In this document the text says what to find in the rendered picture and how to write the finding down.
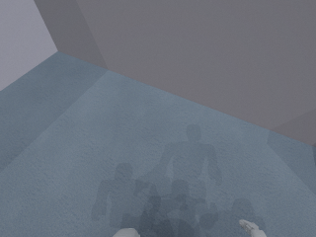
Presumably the robot right hand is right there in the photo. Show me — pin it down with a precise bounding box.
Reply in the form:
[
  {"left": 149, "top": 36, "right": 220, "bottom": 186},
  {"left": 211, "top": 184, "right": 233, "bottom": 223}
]
[{"left": 239, "top": 219, "right": 267, "bottom": 237}]

